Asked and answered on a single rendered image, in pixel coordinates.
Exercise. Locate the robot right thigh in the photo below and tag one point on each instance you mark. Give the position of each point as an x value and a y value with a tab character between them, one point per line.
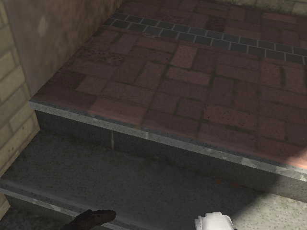
213	221

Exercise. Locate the robot left hand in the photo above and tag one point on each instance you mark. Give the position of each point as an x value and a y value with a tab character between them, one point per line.
89	219

